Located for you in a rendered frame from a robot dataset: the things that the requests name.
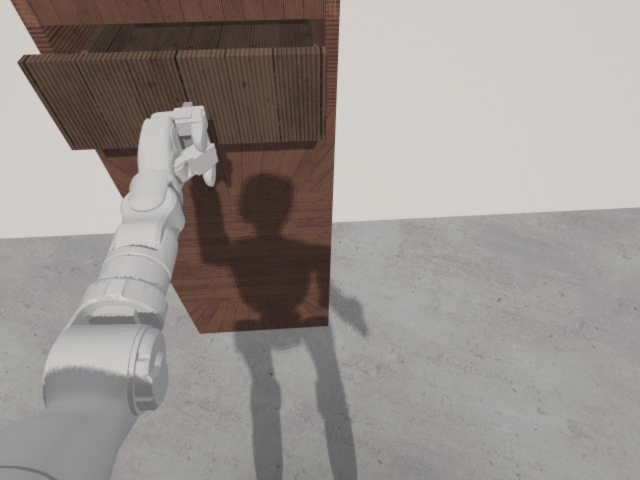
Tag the cabinet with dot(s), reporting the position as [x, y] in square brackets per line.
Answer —
[255, 250]

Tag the drawer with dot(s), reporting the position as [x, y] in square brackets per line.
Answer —
[259, 81]

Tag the robot left upper arm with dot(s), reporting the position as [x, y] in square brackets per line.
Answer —
[100, 379]

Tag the left robot forearm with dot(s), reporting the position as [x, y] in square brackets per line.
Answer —
[133, 282]

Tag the left robot hand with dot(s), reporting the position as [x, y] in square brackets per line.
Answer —
[159, 147]

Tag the handle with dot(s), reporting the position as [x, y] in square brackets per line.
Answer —
[186, 141]

